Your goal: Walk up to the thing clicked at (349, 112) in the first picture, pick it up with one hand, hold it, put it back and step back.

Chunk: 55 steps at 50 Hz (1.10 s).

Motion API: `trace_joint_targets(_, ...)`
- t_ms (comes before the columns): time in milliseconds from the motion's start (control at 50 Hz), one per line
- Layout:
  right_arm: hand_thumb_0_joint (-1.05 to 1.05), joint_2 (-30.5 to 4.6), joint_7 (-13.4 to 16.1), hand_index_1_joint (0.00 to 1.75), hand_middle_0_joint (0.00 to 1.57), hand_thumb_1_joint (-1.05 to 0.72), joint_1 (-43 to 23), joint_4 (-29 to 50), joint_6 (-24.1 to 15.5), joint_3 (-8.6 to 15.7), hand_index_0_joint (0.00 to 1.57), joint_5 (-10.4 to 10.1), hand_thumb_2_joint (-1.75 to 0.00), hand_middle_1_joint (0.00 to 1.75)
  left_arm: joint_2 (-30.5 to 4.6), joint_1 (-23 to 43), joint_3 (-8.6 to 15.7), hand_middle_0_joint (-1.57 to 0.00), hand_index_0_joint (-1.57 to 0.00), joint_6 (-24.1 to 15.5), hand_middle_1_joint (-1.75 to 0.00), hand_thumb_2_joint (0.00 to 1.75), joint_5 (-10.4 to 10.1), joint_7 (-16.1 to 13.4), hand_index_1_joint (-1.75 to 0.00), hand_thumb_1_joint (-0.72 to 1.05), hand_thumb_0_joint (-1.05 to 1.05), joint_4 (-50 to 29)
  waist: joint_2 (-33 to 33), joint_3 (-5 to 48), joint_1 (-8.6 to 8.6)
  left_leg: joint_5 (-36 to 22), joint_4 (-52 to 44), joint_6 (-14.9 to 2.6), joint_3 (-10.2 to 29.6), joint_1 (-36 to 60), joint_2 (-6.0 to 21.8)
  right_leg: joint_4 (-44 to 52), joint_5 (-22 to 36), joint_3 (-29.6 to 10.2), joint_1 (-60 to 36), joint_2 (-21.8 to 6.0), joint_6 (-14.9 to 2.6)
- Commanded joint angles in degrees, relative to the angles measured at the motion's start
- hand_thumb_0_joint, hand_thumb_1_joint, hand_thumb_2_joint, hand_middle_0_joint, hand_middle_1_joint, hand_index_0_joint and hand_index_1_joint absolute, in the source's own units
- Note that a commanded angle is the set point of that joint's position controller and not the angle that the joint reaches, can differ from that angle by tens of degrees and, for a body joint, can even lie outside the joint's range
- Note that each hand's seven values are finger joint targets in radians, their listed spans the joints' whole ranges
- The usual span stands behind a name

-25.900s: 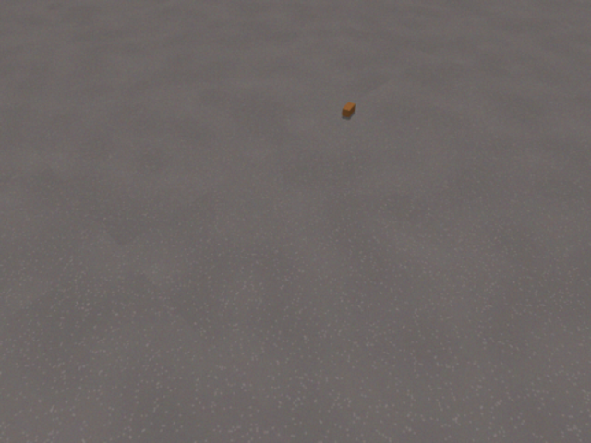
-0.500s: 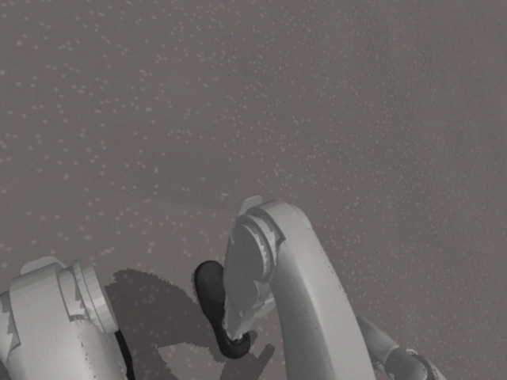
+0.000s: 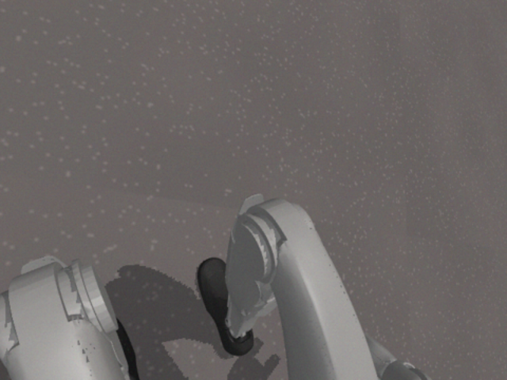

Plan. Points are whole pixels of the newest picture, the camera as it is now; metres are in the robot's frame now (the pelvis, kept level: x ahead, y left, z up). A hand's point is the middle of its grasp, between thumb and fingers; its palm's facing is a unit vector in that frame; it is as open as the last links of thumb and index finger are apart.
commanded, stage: settle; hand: left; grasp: from above
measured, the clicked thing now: out of the picture +0.43 +0.34 -0.27
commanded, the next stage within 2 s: lift in 0.58 s
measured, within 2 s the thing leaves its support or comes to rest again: leaves its support in 0.04 s
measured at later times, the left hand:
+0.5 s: hand out of the picture +0.41 +0.35 -0.15, palm faces -0.50 -0.04 -0.87, open 7.6 cm
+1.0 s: hand out of the picture +0.39 +0.36 -0.08, palm faces -0.50 -0.06 -0.87, open 7.7 cm
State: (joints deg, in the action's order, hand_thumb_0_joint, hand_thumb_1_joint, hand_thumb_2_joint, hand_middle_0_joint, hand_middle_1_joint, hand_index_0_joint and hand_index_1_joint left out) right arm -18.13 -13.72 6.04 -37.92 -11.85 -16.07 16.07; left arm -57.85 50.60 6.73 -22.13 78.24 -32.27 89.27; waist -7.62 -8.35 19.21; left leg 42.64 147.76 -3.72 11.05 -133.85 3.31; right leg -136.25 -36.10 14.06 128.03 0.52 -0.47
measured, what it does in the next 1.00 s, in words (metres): rises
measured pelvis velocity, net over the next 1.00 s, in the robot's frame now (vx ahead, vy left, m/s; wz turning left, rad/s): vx -0.01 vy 0.00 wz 0.13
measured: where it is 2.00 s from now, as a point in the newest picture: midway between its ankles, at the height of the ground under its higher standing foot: (181, 354)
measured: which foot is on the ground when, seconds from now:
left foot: down 0.00-1.00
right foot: down 0.00-1.00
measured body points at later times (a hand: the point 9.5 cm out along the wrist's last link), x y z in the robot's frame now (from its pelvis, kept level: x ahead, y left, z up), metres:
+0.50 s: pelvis +0.00 +0.00 +0.02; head +0.22 +0.10 +0.40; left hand +0.43 +0.35 -0.10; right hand +0.09 -0.27 -0.06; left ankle +0.06 +0.11 -0.26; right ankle +0.12 -0.10 -0.26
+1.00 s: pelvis -0.01 +0.00 +0.06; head +0.21 +0.09 +0.45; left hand +0.41 +0.36 -0.03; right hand +0.11 -0.26 -0.05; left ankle +0.06 +0.11 -0.26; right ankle +0.12 -0.10 -0.26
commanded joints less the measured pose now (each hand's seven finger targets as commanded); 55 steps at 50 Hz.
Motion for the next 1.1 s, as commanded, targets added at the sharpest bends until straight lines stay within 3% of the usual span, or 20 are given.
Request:
trace_joint_targets(0, 0.00, -18.7, 1.0, 0.30, 0.20, -0.91, 10.0, 0.1, 0.1, 7.9, 0.20, -0.8, -0.90, 0.30, -17.0, 13.6, 4.2, -1.15, -1.14, -0.3, -0.18, 0.34, -0.7, -2.7, -0.19, 0.77, 0.00, -13.0, 32.9, 40.9, -0.45, -16.3, -16.9, 3.44, -2.1, 29.6, -0.7, 10.1, 12.8, 0.0, -18.7, 3.9, -1.27)
trace_joint_targets(40, 0.00, -18.1, 0.7, 0.30, 0.20, -0.91, 10.6, 0.3, 0.2, 9.1, 0.20, -1.2, -0.90, 0.30, -16.7, 12.2, 5.4, -1.17, -1.16, 0.2, -0.17, 0.35, 0.1, -2.4, -0.18, 0.79, 0.00, -13.3, 35.5, 41.2, -1.57, -16.3, -18.4, 4.19, -1.7, 31.6, -0.6, 8.8, 11.9, 0.0, -15.7, 3.5, -1.61)
trace_joint_targets(100, 0.00, -17.8, 0.2, 0.30, 0.20, -0.91, 11.9, -0.1, 0.6, 10.4, 0.20, -2.0, -0.90, 0.30, -13.6, 13.1, 5.1, -1.18, -1.17, 1.1, -0.18, 0.36, 0.0, -1.0, -0.19, 0.82, 0.00, -15.0, 35.1, 40.4, -0.19, -18.3, -18.3, 4.27, -1.9, 32.9, -0.7, 8.5, 13.3, 0.0, -13.6, 3.2, -1.06)
trace_joint_targets(140, 0.00, -17.7, 0.4, 0.30, 0.20, -0.91, 12.0, -0.2, 0.9, 12.2, 0.20, -3.3, -0.90, 0.30, -13.7, 13.1, 6.0, -1.18, -1.17, 1.8, -0.18, 0.36, -1.2, 0.2, -0.19, 0.80, 0.00, -20.4, 37.9, 44.6, -2.34, -18.9, -19.5, 4.41, -2.2, 35.9, -0.9, 9.2, 13.2, -0.7, -13.6, 2.8, -1.32)
trace_joint_targets(180, 0.00, -17.2, 0.3, 0.30, 0.20, -0.91, 11.9, -0.8, 1.4, 13.7, 0.20, -4.6, -0.90, 0.30, -8.8, 10.0, 4.1, -1.17, -1.16, 2.6, -0.18, 0.35, -2.8, 2.0, -0.19, 0.80, 0.00, -20.0, 39.0, 44.1, -3.13, -18.9, -21.6, 4.91, -1.1, 36.5, -1.0, 8.6, 12.5, -0.3, -10.9, 2.3, -1.67)
trace_joint_targets(220, 0.00, -16.6, 0.2, 0.30, 0.20, -0.91, 12.8, -1.5, 2.2, 14.0, 0.20, -5.4, -0.90, 0.30, -5.5, 12.1, 1.7, -1.15, -1.14, 3.2, -0.16, 0.33, -3.0, 4.4, -0.18, 0.77, 0.00, -18.9, 35.9, 41.2, -1.71, -17.3, -21.5, 4.30, -1.7, 32.9, -1.4, 10.0, 11.6, -0.4, -9.2, 2.1, -1.62)
trace_joint_targets(300, 0.00, -16.9, 1.3, 0.30, 0.20, -0.91, 13.9, -1.1, 4.4, 15.7, 0.20, -7.0, -0.90, 0.30, -5.7, 12.3, 1.6, -1.16, -1.14, 3.7, -0.16, 0.35, -3.7, 9.0, -0.18, 0.76, 0.00, -21.3, 30.9, 43.1, -3.48, -13.4, -22.7, 2.96, -3.3, 30.2, -2.2, 13.0, 10.2, -2.3, -12.2, 1.4, -1.91)
trace_joint_targets(360, 0.00, -17.0, 2.0, 0.30, 0.20, -0.91, 13.9, -0.3, 5.7, 16.3, 0.20, -7.5, -0.91, 0.30, -2.8, 13.0, -0.3, -1.15, -1.14, 3.1, -0.18, 0.35, -4.8, 12.3, -0.20, 0.76, 0.00, -22.1, 26.2, 41.6, -2.72, -13.0, -22.3, 2.30, -4.4, 27.6, -3.0, 14.9, 9.9, -2.9, -13.7, 1.3, -1.89)
trace_joint_targets(380, 0.00, -16.5, 2.4, 0.30, 0.20, -0.91, 14.4, -0.1, 6.1, 15.7, 0.20, -7.4, -0.90, 0.30, -4.9, 13.4, 1.2, -1.15, -1.14, 2.6, -0.18, 0.36, -4.8, 13.0, -0.20, 0.76, 0.00, -22.3, 24.2, 42.0, -3.00, -12.5, -22.1, 2.09, -4.5, 26.9, -3.2, 15.4, 9.0, -3.0, -14.3, 1.1, -1.99)
trace_joint_targets(440, 0.00, -16.1, 3.6, 0.30, 0.20, -0.92, 14.1, 0.6, 7.3, 16.5, 0.20, -7.6, -0.91, 0.30, -6.5, 14.6, 1.4, -1.18, -1.16, 0.7, -0.13, 0.34, -4.6, 14.9, -0.16, 0.76, 0.00, -24.8, 22.9, 43.3, -3.81, -12.0, -21.3, 1.67, -6.3, 26.4, -3.5, 17.2, 7.9, -4.9, -17.8, 1.3, -2.00)
trace_joint_targets(480, 0.00, -15.3, 4.3, 0.30, 0.20, -0.91, 13.2, 1.2, 7.9, 16.0, 0.20, -7.4, -0.90, 0.30, -6.7, 15.5, 1.8, -1.18, -1.16, -0.9, -0.13, 0.31, -5.4, 14.8, -0.15, 0.78, 0.00, -25.9, 22.7, 45.9, -4.74, -12.1, -21.2, 1.64, -6.8, 25.4, -3.7, 17.5, 7.7, -5.2, -20.3, 1.3, -1.91)
trace_joint_targets(560, 0.00, -14.4, 5.4, 0.30, 0.20, -0.91, 12.0, 1.3, 8.7, 15.8, 0.20, -7.5, -0.90, 0.30, -8.3, 16.2, 2.7, -1.20, -1.19, -2.6, -0.17, 0.35, -4.1, 14.1, -0.18, 0.82, 0.00, -26.5, 24.7, 48.9, -6.75, -12.9, -22.5, 1.82, -7.1, 28.5, -3.8, 17.0, 8.0, -5.3, -19.4, 1.5, -1.97)
trace_joint_targets(600, 0.00, -13.9, 5.7, 0.30, 0.20, -0.91, 12.4, 0.4, 9.1, 15.6, 0.20, -7.3, -0.90, 0.30, -7.3, 17.1, 1.5, -1.22, -1.21, -3.0, -0.19, 0.37, -3.6, 13.4, -0.20, 0.85, 0.00, -25.7, 25.4, 47.9, -6.57, -11.6, -23.1, 1.83, -7.1, 27.7, -3.9, 17.1, 6.6, -5.6, -18.7, 1.6, -2.13)
trace_joint_targets(620, 0.00, -14.8, 6.0, 0.30, 0.20, -0.91, 12.0, 0.8, 9.2, 16.0, 0.20, -7.2, -0.90, 0.30, -8.4, 16.2, 2.7, -1.22, -1.21, -2.7, -0.20, 0.39, -2.9, 12.8, -0.22, 0.86, 0.00, -23.3, 23.8, 46.4, -6.18, -11.0, -23.1, 1.66, -7.1, 27.8, -4.0, 17.6, 6.2, -5.2, -17.5, 1.4, -2.13)
trace_joint_targets(640, 0.00, -14.2, 6.1, 0.30, 0.20, -0.91, 12.1, 1.0, 9.2, 15.7, 0.20, -7.1, -0.90, 0.30, -6.4, 17.0, 0.9, -1.23, -1.22, -2.5, -0.21, 0.40, -2.6, 12.7, -0.22, 0.87, 0.00, -23.6, 24.1, 46.0, -5.76, -10.7, -23.7, 1.61, -7.2, 27.9, -4.0, 17.6, 6.1, -5.2, -17.4, 1.3, -1.99)
trace_joint_targets(700, 0.00, -13.7, 6.3, 0.30, 0.20, -0.94, 12.7, -0.3, 9.1, 16.3, 0.20, -7.5, -0.91, 0.30, -5.1, 17.8, 0.2, -1.22, -1.22, -1.9, -0.24, 0.35, -3.3, 12.4, -0.24, 0.85, 0.00, -26.0, 28.0, 49.3, -7.10, -10.7, -25.9, 1.90, -7.1, 31.2, -4.0, 17.4, 6.7, -5.0, -17.0, 1.2, -2.06)
trace_joint_targets(740, 0.00, -13.9, 6.4, 0.30, 0.20, -0.92, 13.0, -0.3, 9.1, 17.4, 0.20, -8.2, -0.91, 0.30, -4.4, 17.0, 0.0, -1.17, -1.16, -0.3, -0.24, 0.46, -4.1, 12.8, -0.26, 0.79, 0.00, -26.6, 27.9, 51.8, -7.88, -11.5, -27.6, 1.95, -6.4, 34.0, -3.9, 17.5, 7.7, -4.9, -16.4, 1.1, -2.16)
trace_joint_targets(880, 0.00, -13.0, 6.6, 0.30, 0.20, -0.93, 14.9, -0.4, 10.5, 20.0, 0.20, -10.6, -0.91, 0.30, -2.7, 13.3, -0.6, -1.11, -1.10, 3.0, -0.25, 0.47, -9.5, 19.5, -0.26, 0.69, 0.00, -33.0, 23.5, 54.3, -8.97, -15.4, -30.1, 1.25, -7.4, 35.9, -4.3, 21.4, 10.8, -7.0, -21.7, 0.3, -1.91)
trace_joint_targets(1000, 0.00, -11.7, 7.6, 0.30, 0.20, -0.92, 15.0, 1.0, 11.6, 21.3, 0.20, -12.0, -0.91, 0.30, -0.4, 8.7, -0.7, -1.11, -1.09, 1.4, -0.23, 0.49, -13.7, 24.8, -0.25, 0.67, 0.00, -41.1, 21.3, 54.8, -10.20, -15.0, -33.5, 1.42, -7.1, 39.0, -4.0, 25.4, 10.1, -8.4, -24.2, 0.2, -2.14)
trace_joint_targets(1080, 0.00, -11.0, 8.5, 0.30, 0.20, -0.92, 14.2, 2.3, 11.8, 21.5, 0.20, -13.0, -0.91, 0.30, -0.1, 6.8, -0.5, -1.11, -1.08, 0.1, -0.26, 0.55, -15.1, 26.2, -0.29, 0.66, 0.00, -46.8, 23.2, 56.7, -11.56, -13.0, -38.4, 1.59, -6.0, 42.8, -3.3, 27.0, 9.4, -8.7, -25.9, 0.5, -1.84)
